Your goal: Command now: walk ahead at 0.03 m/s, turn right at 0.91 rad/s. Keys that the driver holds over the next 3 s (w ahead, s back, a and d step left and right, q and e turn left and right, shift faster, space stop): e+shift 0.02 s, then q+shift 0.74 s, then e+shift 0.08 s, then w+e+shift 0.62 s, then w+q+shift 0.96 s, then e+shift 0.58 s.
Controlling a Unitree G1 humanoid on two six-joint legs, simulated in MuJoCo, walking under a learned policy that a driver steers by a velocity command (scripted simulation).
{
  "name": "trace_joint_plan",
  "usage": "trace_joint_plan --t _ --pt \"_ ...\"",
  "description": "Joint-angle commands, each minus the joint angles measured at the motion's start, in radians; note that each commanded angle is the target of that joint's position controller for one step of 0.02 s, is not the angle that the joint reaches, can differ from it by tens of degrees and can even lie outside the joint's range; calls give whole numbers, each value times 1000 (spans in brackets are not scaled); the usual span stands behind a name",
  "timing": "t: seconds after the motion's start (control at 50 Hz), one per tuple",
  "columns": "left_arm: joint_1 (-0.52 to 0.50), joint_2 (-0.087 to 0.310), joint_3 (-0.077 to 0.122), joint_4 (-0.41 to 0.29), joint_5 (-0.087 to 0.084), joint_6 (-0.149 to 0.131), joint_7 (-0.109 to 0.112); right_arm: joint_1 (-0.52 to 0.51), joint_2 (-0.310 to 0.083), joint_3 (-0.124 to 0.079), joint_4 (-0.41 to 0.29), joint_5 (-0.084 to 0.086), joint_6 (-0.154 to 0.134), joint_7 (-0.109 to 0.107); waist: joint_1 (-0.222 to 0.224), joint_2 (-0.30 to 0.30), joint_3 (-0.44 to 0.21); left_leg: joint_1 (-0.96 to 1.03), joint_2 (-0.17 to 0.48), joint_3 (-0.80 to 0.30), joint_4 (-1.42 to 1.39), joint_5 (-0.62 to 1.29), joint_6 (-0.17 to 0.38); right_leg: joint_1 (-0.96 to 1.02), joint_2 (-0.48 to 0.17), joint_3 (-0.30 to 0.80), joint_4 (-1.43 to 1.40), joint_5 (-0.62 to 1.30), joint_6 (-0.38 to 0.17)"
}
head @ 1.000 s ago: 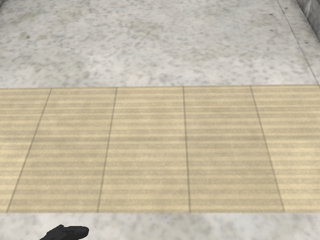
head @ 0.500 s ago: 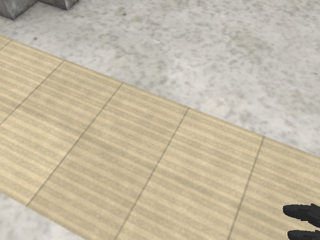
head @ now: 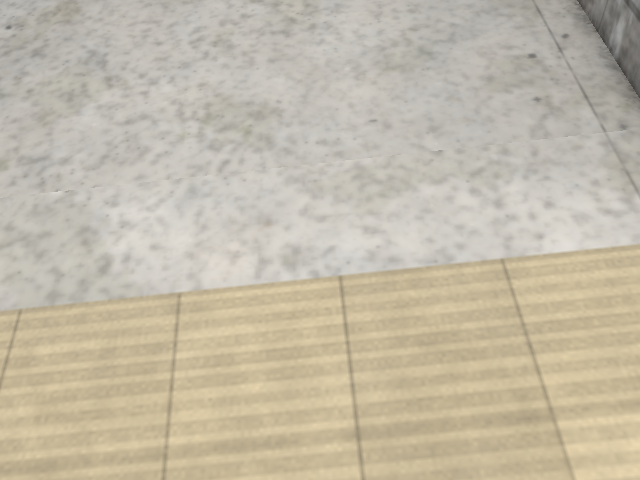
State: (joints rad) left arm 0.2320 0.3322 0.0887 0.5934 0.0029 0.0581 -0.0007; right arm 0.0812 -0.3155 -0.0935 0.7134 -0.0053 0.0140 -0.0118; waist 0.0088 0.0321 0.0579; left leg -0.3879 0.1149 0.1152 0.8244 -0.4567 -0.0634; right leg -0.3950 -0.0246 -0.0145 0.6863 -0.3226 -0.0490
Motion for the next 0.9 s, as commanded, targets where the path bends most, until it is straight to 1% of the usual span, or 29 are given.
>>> trace_joint_plan --t 0.02,0.04,0.06,0.08,0.12,0.16,0.18,0.2,0.22,0.26,0.28,0.32,0.4,0.46,0.5,0.52,0.54,0.56,0.58,0.6,0.62,0.64,0.66,0.72,0.76,0.84,0.86,0.88,0.9 --pt "101 249 65 -68 28 -56 1 -120 -80 -18 -127 0 -14 -15 59 -235 -150 -368 -108 -197 402 -116 21 311 -289 519 -373 402 -260" --pt "24 203 52 -74 6 -56 9 -58 -90 -25 -87 4 -11 -26 15 -160 -148 -369 -79 -196 386 -19 29 308 -255 420 -349 362 -197" --pt "-34 144 29 -86 -10 -49 19 -19 -104 -28 -58 0 -5 -31 -2 -158 -158 -339 -65 -188 370 35 20 290 -239 356 -327 407 -165" --pt "-59 107 8 -92 -5 -47 28 13 -102 -28 -35 -2 -1 -27 -13 -172 -182 -264 -69 -166 397 75 6 254 -214 298 -315 489 -156" --pt "-74 52 -22 -81 16 -51 32 63 -77 -18 -1 8 5 -17 -23 -144 -214 -173 -69 -149 384 134 -13 240 -185 207 -318 537 -148" --pt "-82 -4 -46 -51 29 -61 30 81 -32 3 19 17 10 -10 -21 -127 -194 -104 -43 -161 217 178 -25 236 -166 141 -334 471 -137" --pt "-88 -3 -47 -39 35 -62 29 79 -20 12 21 19 12 -5 -13 -138 -174 -65 -36 -164 126 188 -27 224 -162 121 -344 406 -133" --pt "-96 17 -41 -30 41 -62 29 65 -27 15 16 21 13 -1 2 -156 -147 -33 -35 -163 63 182 -28 205 -170 119 -360 337 -138" --pt "-99 53 -30 -21 44 -59 29 48 -54 11 2 23 15 1 18 -172 -116 -28 -39 -152 34 159 -26 194 -190 134 -374 281 -154" --pt "-90 114 -8 -2 37 -46 30 42 -109 -2 -21 30 18 1 40 -174 -68 -77 -45 -128 43 86 -22 212 -241 183 -389 226 -190" --pt "-89 118 -4 5 30 -41 31 48 -117 -4 -28 33 18 1 43 -160 -53 -107 -37 -129 54 57 -19 230 -266 203 -389 231 -203" --pt "-99 103 -2 16 21 -37 33 67 -99 -2 -35 33 21 1 40 -135 -46 -148 -21 -130 76 16 -17 274 -300 214 -378 304 -218" --pt "-148 91 9 19 19 -35 34 109 -64 1 -46 33 28 10 14 -119 -97 -104 -20 -92 51 -12 -9 319 -309 132 -332 530 -214" --pt "-167 100 21 23 8 -30 32 128 -59 -2 -61 39 35 26 -2 -132 -136 -37 -40 -51 -51 24 15 345 -312 65 -287 600 -185" --pt "-187 104 28 29 -11 -28 30 167 -58 -8 -63 40 42 36 -38 -139 -152 61 -67 -17 -211 141 53 320 -296 -3 -218 560 -129" --pt "-164 91 29 46 -21 -29 27 201 -74 -18 -59 37 44 32 -55 -114 -153 149 -86 -33 -326 267 90 263 -263 -58 -139 458 -66" --pt "-127 58 26 56 -9 -34 22 244 -163 -47 -60 32 42 15 -52 52 -148 297 -1 -225 -429 553 163 89 -170 -140 60 215 31" --pt "-197 3 6 -8 38 -42 18 256 -302 -75 -89 16 30 0 -34 338 -126 454 243 -635 -421 999 344 -271 16 -146 347 -332 137" --pt "-290 28 10 -33 32 -53 22 280 -260 -64 -109 -23 4 12 -111 202 -228 447 280 -684 -451 929 452 -329 56 57 510 -394 132" --pt "-295 53 18 -30 8 -56 23 235 -238 -57 -108 -18 -17 14 -78 111 -193 439 225 -601 -463 831 412 -357 36 100 547 -309 112" --pt "-265 65 24 -12 3 -59 29 173 -217 -55 -114 9 -23 6 -39 51 -157 422 166 -537 -456 758 352 -376 22 111 520 -209 103" --pt "-247 77 28 3 11 -59 37 130 -185 -43 -126 33 -17 -3 -23 30 -144 407 141 -506 -453 736 316 -377 9 118 483 -146 105" --pt "-230 78 31 9 14 -59 39 103 -171 -35 -138 41 -8 -14 -6 44 -145 370 112 -480 -454 752 300 -330 16 120 470 -96 114" --pt "-198 53 23 29 4 -65 32 115 -173 -34 -153 29 8 -29 -4 49 -168 357 63 -468 -447 746 287 -276 59 118 395 -9 138" --pt "-213 44 20 28 -1 -67 33 125 -186 -38 -157 31 14 -34 -13 64 -155 352 44 -497 -442 683 277 -268 79 127 290 12 149" --pt "-170 50 13 69 -7 -58 23 97 -131 -6 -160 3 19 -35 -35 118 -170 296 50 -429 -425 646 261 -148 22 82 192 65 164" --pt "-159 41 5 73 -9 -60 14 123 -106 7 -145 1 16 -30 -49 118 -188 282 45 -429 -467 424 265 -114 6 64 157 83 156" --pt "-169 40 -1 70 -16 -67 3 157 -112 10 -128 0 9 -20 -76 141 -164 271 52 -462 -527 127 275 -114 -3 42 130 91 142" --pt "-197 59 0 55 -28 -75 -5 165 -149 4 -122 -1 0 -9 -96 176 -104 257 78 -519 -580 -78 287 -157 -9 33 113 83 123"
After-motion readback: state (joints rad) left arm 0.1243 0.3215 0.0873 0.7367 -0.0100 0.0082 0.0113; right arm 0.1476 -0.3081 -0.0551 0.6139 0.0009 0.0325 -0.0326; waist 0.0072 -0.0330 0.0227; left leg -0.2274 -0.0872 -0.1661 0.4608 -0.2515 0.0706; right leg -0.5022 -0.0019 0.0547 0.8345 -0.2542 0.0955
